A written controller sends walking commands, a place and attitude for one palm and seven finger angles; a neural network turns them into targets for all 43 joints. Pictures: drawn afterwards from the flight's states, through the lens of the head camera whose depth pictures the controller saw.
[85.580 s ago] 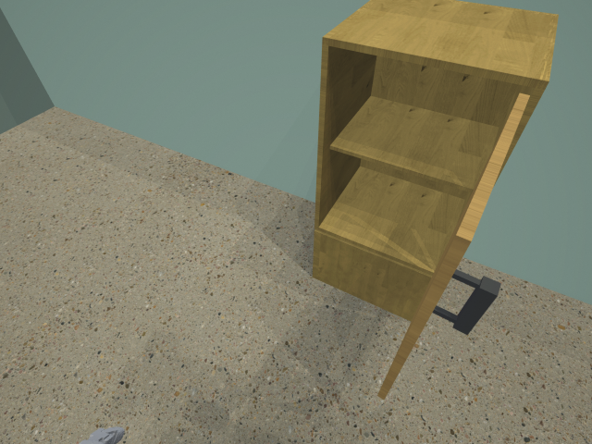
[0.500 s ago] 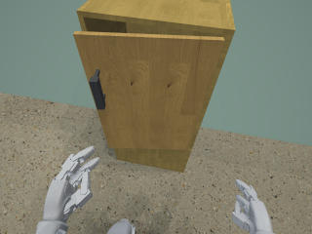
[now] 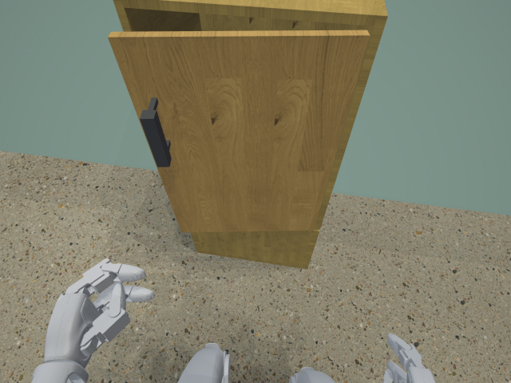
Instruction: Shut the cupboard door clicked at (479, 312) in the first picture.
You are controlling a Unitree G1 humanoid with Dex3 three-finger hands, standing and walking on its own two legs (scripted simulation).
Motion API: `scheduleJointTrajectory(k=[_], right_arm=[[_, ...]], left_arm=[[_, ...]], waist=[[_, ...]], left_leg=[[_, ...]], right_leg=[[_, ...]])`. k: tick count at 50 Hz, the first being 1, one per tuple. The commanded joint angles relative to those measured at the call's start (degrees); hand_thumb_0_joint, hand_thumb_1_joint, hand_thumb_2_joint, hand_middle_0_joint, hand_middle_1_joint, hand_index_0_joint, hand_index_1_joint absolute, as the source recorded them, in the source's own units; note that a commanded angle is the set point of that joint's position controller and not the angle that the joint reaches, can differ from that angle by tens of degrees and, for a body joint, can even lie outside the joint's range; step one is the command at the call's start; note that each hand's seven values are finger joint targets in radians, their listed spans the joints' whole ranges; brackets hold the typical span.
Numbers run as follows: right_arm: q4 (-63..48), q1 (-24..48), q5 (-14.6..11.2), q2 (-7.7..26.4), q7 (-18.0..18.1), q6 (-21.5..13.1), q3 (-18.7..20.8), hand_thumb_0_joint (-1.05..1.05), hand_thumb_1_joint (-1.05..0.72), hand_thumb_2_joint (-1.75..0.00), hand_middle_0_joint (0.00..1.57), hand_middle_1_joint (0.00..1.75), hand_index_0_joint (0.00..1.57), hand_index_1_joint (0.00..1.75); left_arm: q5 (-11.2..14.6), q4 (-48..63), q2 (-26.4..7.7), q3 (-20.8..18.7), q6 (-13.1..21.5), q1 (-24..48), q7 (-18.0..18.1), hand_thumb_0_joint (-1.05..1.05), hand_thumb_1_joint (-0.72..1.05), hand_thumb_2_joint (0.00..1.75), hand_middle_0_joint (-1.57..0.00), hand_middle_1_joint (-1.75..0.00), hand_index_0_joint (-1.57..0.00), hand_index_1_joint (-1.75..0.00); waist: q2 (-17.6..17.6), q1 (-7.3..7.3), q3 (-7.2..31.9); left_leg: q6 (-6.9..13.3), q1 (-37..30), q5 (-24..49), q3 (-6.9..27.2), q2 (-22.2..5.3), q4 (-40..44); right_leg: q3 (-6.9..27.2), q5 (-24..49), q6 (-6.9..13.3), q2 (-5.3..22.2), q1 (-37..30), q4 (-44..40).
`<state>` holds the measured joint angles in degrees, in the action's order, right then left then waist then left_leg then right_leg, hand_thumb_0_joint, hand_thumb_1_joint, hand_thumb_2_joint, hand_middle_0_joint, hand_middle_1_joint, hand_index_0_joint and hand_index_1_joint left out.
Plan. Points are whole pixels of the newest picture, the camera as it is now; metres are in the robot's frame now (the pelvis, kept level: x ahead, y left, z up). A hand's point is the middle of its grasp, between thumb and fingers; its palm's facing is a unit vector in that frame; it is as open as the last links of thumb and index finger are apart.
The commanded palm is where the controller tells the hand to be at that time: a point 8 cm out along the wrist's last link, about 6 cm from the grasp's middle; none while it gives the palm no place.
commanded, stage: raise the hand and make a fist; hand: left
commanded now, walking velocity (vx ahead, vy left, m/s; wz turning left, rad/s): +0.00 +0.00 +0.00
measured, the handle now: (159, 132) +0.54 +0.22 +0.07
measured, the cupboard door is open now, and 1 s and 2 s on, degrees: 10 10 10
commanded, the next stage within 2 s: bring the fist close to the handle in 1.08 s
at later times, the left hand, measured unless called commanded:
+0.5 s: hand (89, 310) +0.21 +0.23 +0.07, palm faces +0.08 -1.00 -0.03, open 3.1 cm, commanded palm +0.18 +0.28 +0.07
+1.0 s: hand (108, 301) +0.22 +0.20 +0.08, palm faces +0.07 -1.00 -0.05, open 3.1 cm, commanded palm +0.19 +0.26 +0.08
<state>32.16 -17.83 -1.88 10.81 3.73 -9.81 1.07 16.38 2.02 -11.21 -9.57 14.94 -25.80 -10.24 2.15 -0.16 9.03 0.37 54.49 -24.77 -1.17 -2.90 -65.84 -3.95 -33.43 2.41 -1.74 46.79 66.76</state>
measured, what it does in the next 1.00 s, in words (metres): stands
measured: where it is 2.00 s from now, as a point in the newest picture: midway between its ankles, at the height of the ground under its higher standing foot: outside the picture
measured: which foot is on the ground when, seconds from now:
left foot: down 0.00-1.00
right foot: down 0.00-1.00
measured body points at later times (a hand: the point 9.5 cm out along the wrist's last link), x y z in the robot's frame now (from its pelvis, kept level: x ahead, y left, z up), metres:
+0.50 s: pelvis -0.01 +0.04 +0.01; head +0.03 +0.06 +0.46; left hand +0.19 +0.28 +0.07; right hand +0.21 -0.16 -0.05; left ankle +0.07 +0.12 -0.65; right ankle +0.00 -0.09 -0.65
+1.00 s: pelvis +0.00 +0.01 +0.01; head +0.04 +0.02 +0.46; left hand +0.21 +0.26 +0.08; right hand +0.17 -0.22 -0.06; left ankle +0.07 +0.12 -0.65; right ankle +0.00 -0.09 -0.65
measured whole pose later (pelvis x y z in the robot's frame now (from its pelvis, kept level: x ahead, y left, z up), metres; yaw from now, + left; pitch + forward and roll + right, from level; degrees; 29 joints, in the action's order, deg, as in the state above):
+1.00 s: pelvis +0.00 +0.01 +0.01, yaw +1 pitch +12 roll -3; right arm 29.7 -16.3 -0.7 14.2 2.6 -10.4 -1.0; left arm 15.2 3.5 -14.1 -7.2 21.7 -23.3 -9.3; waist 2.6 -0.3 7.7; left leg 1.3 51.6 -23.5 0.4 -2.1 -63.4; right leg -5.4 -31.6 1.8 -1.4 42.4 62.3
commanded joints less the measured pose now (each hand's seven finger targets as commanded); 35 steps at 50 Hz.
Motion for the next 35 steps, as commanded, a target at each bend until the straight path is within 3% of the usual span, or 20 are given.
scheduleJointTrajectory(k=[1,3,5,8,11,12,16,17,20,22,25,26,28,31,35], right_arm=[[-8.81,7.52,1.45,7.84,-0.20,-4.82,2.18,0.00,-0.90,-0.90,0.20,0.30,0.20,0.30],[-8.29,6.80,1.57,8.89,-0.46,-5.70,2.16,0.00,-0.90,-0.90,0.20,0.30,0.20,0.30],[-8.95,6.40,1.09,9.98,-0.24,-6.43,2.26,0.00,-0.90,-0.90,0.20,0.30,0.20,0.30],[-10.24,6.26,0.34,10.91,0.16,-6.67,2.60,0.00,-0.90,-0.90,0.20,0.30,0.20,0.30],[-10.94,6.88,0.40,10.48,0.34,-5.64,2.62,0.00,-0.90,-0.90,0.20,0.30,0.20,0.30],[-11.54,7.09,0.48,10.06,0.22,-5.21,2.30,0.00,-0.90,-0.90,0.20,0.30,0.20,0.30],[-11.77,6.79,1.05,9.60,-0.23,-3.54,1.51,0.00,-0.90,-0.90,0.20,0.30,0.20,0.30],[-11.94,6.65,1.10,9.41,-0.42,-3.20,1.31,0.00,-0.90,-0.90,0.20,0.30,0.20,0.30],[-12.16,6.01,1.04,10.34,-0.72,-2.50,0.78,0.00,-0.90,-0.90,0.20,0.30,0.20,0.30],[-12.72,5.65,0.73,10.84,-0.63,-2.33,0.42,0.00,-0.90,-0.90,0.20,0.30,0.20,0.30],[-13.55,5.55,0.76,11.07,-0.34,-2.47,0.25,0.00,-0.90,-0.90,0.20,0.30,0.20,0.30],[-13.37,5.66,0.82,11.02,-0.20,-2.49,0.23,0.00,-0.90,-0.90,0.20,0.30,0.20,0.30],[-13.70,6.02,1.05,10.42,-0.27,-2.70,-0.01,0.00,-0.90,-0.90,0.20,0.30,0.20,0.30],[-12.99,6.23,1.35,10.14,-0.43,-2.97,-0.13,0.00,-0.90,-0.90,0.20,0.30,0.20,0.30],[-12.03,6.13,1.08,10.41,-0.82,-3.11,-0.18,0.00,-0.90,-0.90,0.20,0.30,0.20,0.30]], left_arm=[[-1.11,14.45,-6.09,-1.89,15.92,3.35,2.73,0.00,0.90,0.90,-0.97,-1.14,-0.97,-1.14],[-1.09,11.55,-4.49,1.70,18.67,3.08,0.14,0.00,0.90,0.90,-1.01,-1.18,-1.01,-1.18],[-0.21,10.42,-3.77,3.72,18.53,1.96,-2.71,0.00,0.90,0.90,-1.04,-1.22,-1.04,-1.22],[0.68,13.01,-7.34,1.10,15.33,1.54,-3.95,0.00,0.90,0.90,-1.10,-1.28,-1.10,-1.28],[0.42,17.56,-11.22,-4.28,12.44,0.54,-0.93,0.00,0.90,0.90,-1.15,-1.34,-1.15,-1.34],[0.30,20.57,-9.62,-3.22,12.13,0.61,0.31,0.00,0.90,0.90,-1.17,-1.36,-1.17,-1.36],[-1.22,20.99,-7.91,-2.14,11.08,1.68,4.51,0.00,0.90,0.90,-1.24,-1.44,-1.24,-1.44],[-1.66,18.75,-5.75,-0.02,10.53,1.07,4.62,0.00,0.90,0.90,-1.26,-1.46,-1.26,-1.46],[-3.10,13.58,-4.09,3.66,8.57,2.37,3.13,0.00,0.90,0.90,-1.30,-1.50,-1.30,-1.50],[-3.70,11.86,-4.70,4.68,7.07,3.94,1.34,0.00,0.90,0.90,-1.30,-1.50,-1.30,-1.50],[-3.05,13.98,-8.00,1.72,6.56,6.80,-0.16,0.00,0.90,0.90,-1.30,-1.50,-1.30,-1.50],[-2.81,15.28,-10.26,-0.74,6.92,7.43,0.12,0.00,0.90,0.90,-1.30,-1.50,-1.30,-1.50],[-1.57,18.81,-10.74,-2.46,8.20,8.58,0.62,0.00,0.90,0.90,-1.30,-1.50,-1.30,-1.50],[-0.86,19.17,-11.67,-4.86,10.16,7.37,2.25,0.00,0.90,0.90,-1.30,-1.50,-1.30,-1.50],[-0.64,13.24,-6.78,-0.06,9.46,6.37,1.14,0.00,0.90,0.90,-1.30,-1.50,-1.30,-1.50]], waist=[[-2.69,0.05,5.82],[-0.38,-1.06,5.65],[0.57,-0.98,7.07],[1.71,0.41,12.28],[3.55,2.55,15.45],[4.91,2.61,16.06],[5.44,1.29,11.03],[4.24,0.42,8.83],[2.21,-1.49,3.41],[2.07,-1.75,2.69],[2.64,-0.66,5.74],[3.99,0.19,6.93],[5.86,0.89,10.31],[6.44,1.51,10.30],[3.60,-0.58,5.78]], left_leg=[[1.34,-9.34,8.58,4.29,1.40,5.58],[1.27,-9.10,5.09,4.74,1.44,5.51],[1.28,-10.23,1.18,5.36,1.40,7.08],[1.30,-13.07,-0.96,6.15,1.38,9.58],[0.90,-17.37,0.42,7.82,1.00,12.87],[0.65,-19.55,1.33,8.14,0.84,13.81],[0.09,-20.61,0.89,9.88,0.15,15.58],[0.08,-19.97,-0.07,9.77,0.13,15.82],[0.03,-17.44,-5.93,10.64,0.01,16.95],[0.19,-17.12,-7.73,10.88,0.16,17.59],[0.12,-18.66,-6.87,10.69,0.54,18.01],[0.02,-19.42,-5.66,10.64,0.62,17.99],[-0.17,-22.23,-2.41,10.18,0.77,17.78],[-0.38,-22.54,-0.32,10.05,0.62,17.44],[0.08,-19.42,-2.86,9.08,0.83,16.96]], right_leg=[[3.52,15.23,-2.27,0.60,2.00,-10.22],[3.28,8.59,-1.55,0.39,5.33,-10.41],[2.66,3.76,-1.01,0.07,6.18,-10.95],[2.22,3.48,-0.92,0.00,3.79,-11.42],[0.15,7.05,-0.49,-0.82,1.34,-10.15],[-0.63,8.09,-0.41,-0.75,1.12,-9.70],[-1.75,8.68,-0.36,-1.27,2.54,-9.91],[-2.08,8.32,-0.56,-1.14,2.83,-10.47],[-2.15,5.89,-0.85,-1.13,4.49,-11.76],[-1.95,5.21,-0.78,-0.98,4.14,-12.39],[-1.47,5.71,-0.55,-0.96,1.92,-12.99],[-1.26,6.38,-0.35,-1.09,1.07,-12.80],[-1.32,7.94,-0.15,-1.02,-0.14,-12.82],[-1.34,8.77,-0.02,-1.34,-0.47,-12.61],[-1.34,7.63,-0.50,-1.12,0.50,-14.10]])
